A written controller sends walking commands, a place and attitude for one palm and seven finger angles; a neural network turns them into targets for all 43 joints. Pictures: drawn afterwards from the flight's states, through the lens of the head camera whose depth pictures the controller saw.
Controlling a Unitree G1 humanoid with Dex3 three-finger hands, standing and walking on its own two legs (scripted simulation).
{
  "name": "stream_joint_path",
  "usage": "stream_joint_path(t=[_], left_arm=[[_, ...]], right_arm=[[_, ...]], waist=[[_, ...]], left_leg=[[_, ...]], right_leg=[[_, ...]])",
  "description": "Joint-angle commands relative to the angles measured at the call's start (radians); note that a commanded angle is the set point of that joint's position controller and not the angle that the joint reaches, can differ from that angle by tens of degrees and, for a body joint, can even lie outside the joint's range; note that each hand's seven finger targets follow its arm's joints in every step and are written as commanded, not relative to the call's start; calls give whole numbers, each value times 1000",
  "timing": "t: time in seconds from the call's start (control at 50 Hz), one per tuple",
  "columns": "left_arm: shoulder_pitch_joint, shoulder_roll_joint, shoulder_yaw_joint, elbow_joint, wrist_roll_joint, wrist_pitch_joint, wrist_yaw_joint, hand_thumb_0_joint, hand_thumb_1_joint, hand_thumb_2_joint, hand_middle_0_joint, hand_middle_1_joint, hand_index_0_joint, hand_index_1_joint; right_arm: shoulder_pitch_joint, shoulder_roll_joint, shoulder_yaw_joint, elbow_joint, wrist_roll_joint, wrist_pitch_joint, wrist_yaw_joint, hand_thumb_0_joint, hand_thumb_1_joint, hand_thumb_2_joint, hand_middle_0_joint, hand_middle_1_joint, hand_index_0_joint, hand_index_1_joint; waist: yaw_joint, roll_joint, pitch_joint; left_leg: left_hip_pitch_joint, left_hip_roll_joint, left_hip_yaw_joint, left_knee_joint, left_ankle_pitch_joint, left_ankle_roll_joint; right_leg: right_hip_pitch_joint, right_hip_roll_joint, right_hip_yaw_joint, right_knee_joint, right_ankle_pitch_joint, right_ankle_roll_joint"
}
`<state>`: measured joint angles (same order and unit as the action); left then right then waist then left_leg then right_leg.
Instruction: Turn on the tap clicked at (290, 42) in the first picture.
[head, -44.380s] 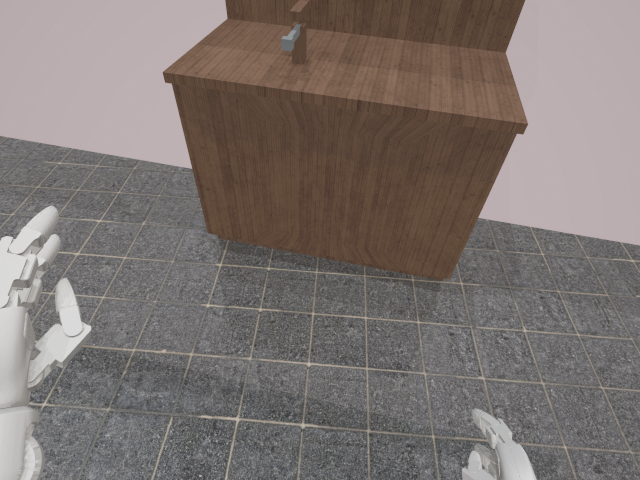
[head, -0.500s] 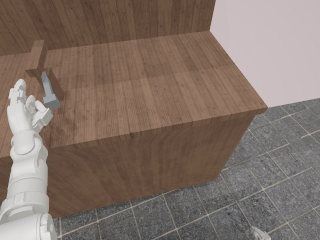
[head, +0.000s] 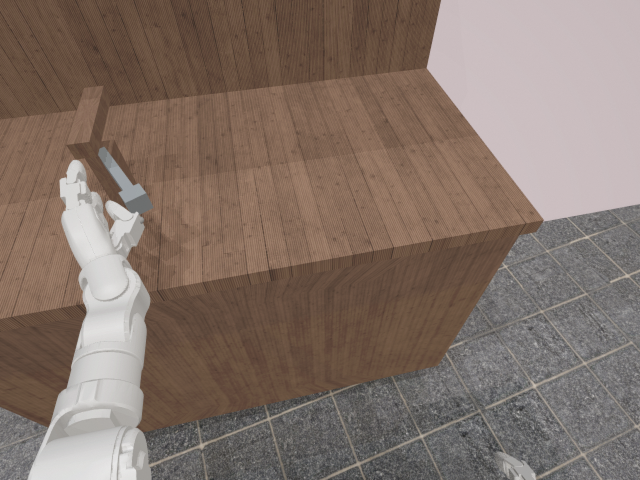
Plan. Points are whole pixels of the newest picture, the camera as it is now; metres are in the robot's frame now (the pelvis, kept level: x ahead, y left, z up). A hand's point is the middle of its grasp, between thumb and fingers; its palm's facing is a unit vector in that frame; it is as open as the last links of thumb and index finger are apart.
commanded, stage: push the lever round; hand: left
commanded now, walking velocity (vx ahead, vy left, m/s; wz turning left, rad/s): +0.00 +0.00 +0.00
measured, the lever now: (136, 200) +0.43 +0.27 +0.11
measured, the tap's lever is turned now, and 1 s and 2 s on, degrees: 27 52 75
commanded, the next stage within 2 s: lift the hand up off the lever in 1.94 s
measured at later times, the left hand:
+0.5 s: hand (166, 212) +0.41 +0.23 +0.11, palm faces +0.69 -0.72 -0.08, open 7.5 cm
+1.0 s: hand (189, 195) +0.44 +0.20 +0.11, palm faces +0.76 -0.64 -0.09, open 7.5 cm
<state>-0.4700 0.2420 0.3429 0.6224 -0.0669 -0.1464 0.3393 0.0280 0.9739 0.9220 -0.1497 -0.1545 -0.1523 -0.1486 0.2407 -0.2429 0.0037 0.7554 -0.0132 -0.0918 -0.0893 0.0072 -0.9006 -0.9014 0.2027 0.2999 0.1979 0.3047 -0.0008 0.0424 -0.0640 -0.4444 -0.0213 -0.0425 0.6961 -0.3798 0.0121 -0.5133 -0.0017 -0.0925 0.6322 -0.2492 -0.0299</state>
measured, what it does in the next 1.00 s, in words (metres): stands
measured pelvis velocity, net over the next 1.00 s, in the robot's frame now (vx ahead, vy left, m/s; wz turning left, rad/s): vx -0.01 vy -0.02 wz -0.01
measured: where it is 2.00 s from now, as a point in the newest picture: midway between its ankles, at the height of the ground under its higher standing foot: outside the picture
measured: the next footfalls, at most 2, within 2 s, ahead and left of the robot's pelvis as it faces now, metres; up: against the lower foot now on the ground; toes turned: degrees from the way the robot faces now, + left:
none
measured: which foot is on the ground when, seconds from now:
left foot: down 0.00-1.00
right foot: down 0.00-1.00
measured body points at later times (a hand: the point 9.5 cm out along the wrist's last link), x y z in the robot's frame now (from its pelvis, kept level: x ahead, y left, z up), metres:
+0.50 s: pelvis -0.01 -0.01 +0.00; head +0.03 -0.02 +0.45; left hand +0.37 +0.26 +0.11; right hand +0.11 -0.26 -0.13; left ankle -0.02 +0.11 -0.72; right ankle +0.04 -0.10 -0.72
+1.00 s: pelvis -0.01 -0.02 -0.01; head +0.03 -0.03 +0.44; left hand +0.40 +0.23 +0.11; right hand +0.05 -0.28 -0.14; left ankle -0.02 +0.11 -0.72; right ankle +0.04 -0.10 -0.72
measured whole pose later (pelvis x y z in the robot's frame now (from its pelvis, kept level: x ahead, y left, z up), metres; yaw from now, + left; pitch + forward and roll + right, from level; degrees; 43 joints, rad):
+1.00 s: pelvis -0.01 -0.02 -0.01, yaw +0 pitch +10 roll +0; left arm -0.75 0.18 0.40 0.92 0.08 -0.16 0.74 0.01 0.96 0.94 -0.15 -0.15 -0.15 -0.15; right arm 0.27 -0.23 -0.03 0.79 -0.08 -0.02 -0.04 0.01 -0.90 -0.90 0.20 0.30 0.20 0.30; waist -0.07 0.04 -0.10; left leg -0.54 -0.01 -0.04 0.73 -0.37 -0.01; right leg -0.62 0.01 -0.09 0.68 -0.24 -0.05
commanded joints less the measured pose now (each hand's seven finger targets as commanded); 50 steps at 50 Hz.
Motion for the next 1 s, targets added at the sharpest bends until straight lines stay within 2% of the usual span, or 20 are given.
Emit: stream_joint_path(t=[0.0, 0.02, 0.04, 0.1, 0.16, 0.2, 0.22, 0.26, 0.3, 0.38, 0.44, 0.56, 0.58, 0.6, 0.62, 0.68, 0.7, 0.76, 0.8, 0.98], left_arm=[[-427, 180, -12, -259, 37, -71, 41, 0, 900, 900, -150, -150, -150, -150], [-434, 138, -46, -266, 41, -70, 50, 0, 900, 900, -150, -150, -150, -150], [-409, 154, -22, -252, 45, -68, 63, 0, 900, 900, -150, -150, -150, -150], [-428, 145, -29, -258, 65, -60, 95, 0, 900, 900, -150, -150, -150, -150], [-428, 90, -60, -253, 69, -52, 123, 0, 900, 900, -150, -150, -150, -150], [-431, 122, -26, -237, 76, -44, 147, 0, 900, 900, -150, -150, -150, -150], [-451, 91, -53, -233, 78, -39, 152, 0, 900, 900, -150, -150, -150, -150], [-488, 101, -42, -216, 88, -35, 172, 0, 900, 900, -150, -150, -150, -150], [-477, 132, -11, -228, 101, -36, 190, 0, 900, 900, -150, -150, -150, -150], [-511, 68, -58, -191, 109, -35, 215, 0, 900, 900, -150, -150, -150, -150], [-563, 104, -30, -153, 116, -37, 238, 0, 900, 900, -150, -150, -150, -150], [-616, 96, -31, -97, 135, -51, 279, 0, 900, 900, -150, -150, -150, -150], [-636, 85, -40, -84, 137, -51, 287, 0, 900, 900, -150, -150, -150, -150], [-634, 122, -4, -44, 146, -50, 297, 0, 900, 900, -150, -150, -150, -150], [-654, 100, -25, -27, 144, -50, 300, 0, 900, 900, -150, -150, -150, -150], [-700, 110, -13, -24, 152, -62, 324, 0, 900, 900, -150, -150, -150, -150], [-689, 150, 26, -5, 158, -63, 333, 0, 900, 900, -150, -150, -150, -150], [-693, 100, -5, 10, 160, -69, 348, 0, 900, 900, -150, -150, -150, -150], [-700, 138, 32, 41, 168, -71, 364, 0, 900, 900, -150, -150, -150, -150], [-791, 107, 15, 92, 189, -81, 418, 0, 900, 900, -150, -150, -150, -150]], right_arm=[[-16, -129, -48, -101, -4, -34, -6, 0, -900, -900, 200, 300, 200, 300], [-20, -121, -48, -102, -5, -34, -3, 0, -900, -900, 200, 300, 200, 300], [-15, -122, -50, -98, -6, -31, -1, 0, -900, -900, 200, 300, 200, 300], [-26, -122, -51, -99, -10, -19, 0, 0, -900, -900, 200, 300, 200, 300], [-33, -115, -52, -99, -13, -15, 5, 0, -900, -900, 200, 300, 200, 300], [-36, -120, -53, -95, -17, -9, 2, 0, -900, -900, 200, 300, 200, 300], [-43, -117, -52, -98, -17, -5, 3, 0, -900, -900, 200, 300, 200, 300], [-41, -115, -52, -92, -22, -1, 1, 0, -900, -900, 200, 300, 200, 300], [-41, -115, -57, -96, -25, 3, 1, 0, -900, -900, 200, 300, 200, 300], [-42, -107, -54, -91, -29, 7, 6, 0, -900, -900, 200, 300, 200, 300], [-42, -115, -55, -85, -33, 13, 3, 0, -900, -900, 200, 300, 200, 300], [-29, -112, -60, -78, -42, 15, 9, 0, -900, -900, 200, 300, 200, 300], [-28, -111, -58, -75, -43, 15, 12, 0, -900, -900, 200, 300, 200, 300], [-20, -116, -59, -68, -46, 18, 11, 0, -900, -900, 200, 300, 200, 300], [-21, -114, -57, -70, -45, 20, 13, 0, -900, -900, 200, 300, 200, 300], [-7, -115, -63, -69, -52, 23, 18, 0, -900, -900, 200, 300, 200, 300], [-2, -119, -66, -64, -54, 26, 18, 0, -900, -900, 200, 300, 200, 300], [5, -112, -67, -69, -55, 29, 28, 0, -900, -900, 200, 300, 200, 300], [12, -117, -69, -61, -58, 32, 31, 0, -900, -900, 200, 300, 200, 300], [35, -117, -76, -58, -70, 40, 49, 0, -900, -900, 200, 300, 200, 300]], waist=[[-25, 10, -336], [-35, 24, -331], [-22, 12, -335], [-26, 9, -324], [-33, 3, -313], [-26, -20, -304], [-40, -23, -295], [-44, -35, -295], [-24, -5, -333], [-46, -26, -307], [-57, -33, -298], [-62, -29, -341], [-69, -27, -331], [-61, -38, -327], [-73, -42, -308], [-79, -38, -351], [-67, -37, -364], [-78, -46, -370], [-72, -38, -356], [-98, -44, -363]], left_leg=[[49, 16, -17, -107, 330, -38], [56, 17, -13, -106, 350, -41], [51, 19, -15, -108, 357, -45], [44, 19, -15, -106, 359, -44], [39, 19, -9, -106, 341, -44], [20, 17, -11, -109, 321, -38], [16, 16, -5, -110, 302, -34], [6, 13, -2, -110, 280, -28], [12, 10, -1, -108, 297, -30], [-4, 10, 2, -105, 263, -24], [-27, 8, 2, -105, 207, -12], [-41, 1, 7, -93, 186, -3], [-48, 0, 9, -90, 181, 0], [-62, 0, 0, -94, 173, -2], [-71, 1, 4, -92, 157, 3], [-71, -2, 13, -82, 165, 9], [-79, -3, 9, -81, 169, 8], [-82, -1, 18, -74, 181, 9], [-100, -2, 14, -75, 170, 9], [-112, 0, 19, -69, 142, 15]], right_leg=[[249, 9, 46, -39, 207, -3], [243, 8, 43, -37, 223, -2], [250, 9, 42, -35, 220, -4], [249, 9, 43, -37, 221, -5], [239, 9, 44, -39, 209, -3], [250, 8, 45, -42, 201, -4], [241, 4, 47, -47, 193, 0], [240, 2, 51, -51, 184, 1], [264, 2, 55, -45, 197, -3], [236, 1, 54, -49, 174, 0], [223, -4, 62, -59, 128, 5], [224, -6, 71, -58, 115, 7], [216, -7, 71, -58, 116, 8], [217, -5, 68, -56, 101, 6], [203, -7, 71, -58, 91, 9], [217, -9, 77, -59, 105, 11], [229, -8, 77, -54, 109, 10], [225, -7, 77, -50, 128, 11], [221, -6, 77, -50, 112, 10], [189, -2, 76, -51, 73, 12]])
